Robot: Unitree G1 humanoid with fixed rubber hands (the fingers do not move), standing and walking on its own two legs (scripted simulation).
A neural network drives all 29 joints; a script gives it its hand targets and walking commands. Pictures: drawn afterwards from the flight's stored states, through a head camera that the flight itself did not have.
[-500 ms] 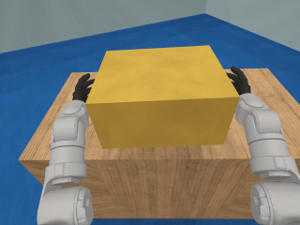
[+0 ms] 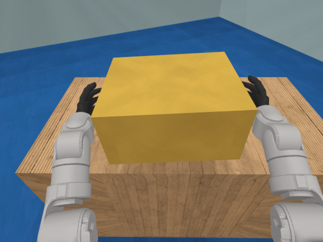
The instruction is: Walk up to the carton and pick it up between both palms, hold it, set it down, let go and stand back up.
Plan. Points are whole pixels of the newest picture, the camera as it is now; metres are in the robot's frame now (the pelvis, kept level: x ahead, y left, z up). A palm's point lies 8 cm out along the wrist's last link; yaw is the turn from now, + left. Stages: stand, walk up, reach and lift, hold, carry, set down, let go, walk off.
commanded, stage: hold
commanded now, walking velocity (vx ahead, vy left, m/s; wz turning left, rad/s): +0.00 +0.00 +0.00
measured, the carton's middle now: (171, 104) +0.42 -0.02 +0.15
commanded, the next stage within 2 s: none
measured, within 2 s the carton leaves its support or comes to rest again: neither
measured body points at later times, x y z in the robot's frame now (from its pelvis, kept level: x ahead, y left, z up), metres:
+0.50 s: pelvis +0.00 +0.00 +0.00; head -0.04 +0.00 +0.45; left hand +0.38 +0.19 +0.17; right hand +0.37 -0.22 +0.18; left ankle +0.03 +0.11 -0.75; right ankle +0.03 -0.13 -0.75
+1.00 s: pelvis -0.01 +0.00 +0.00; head -0.03 +0.00 +0.45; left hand +0.39 +0.19 +0.17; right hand +0.37 -0.22 +0.17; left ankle +0.03 +0.11 -0.75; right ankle +0.03 -0.13 -0.75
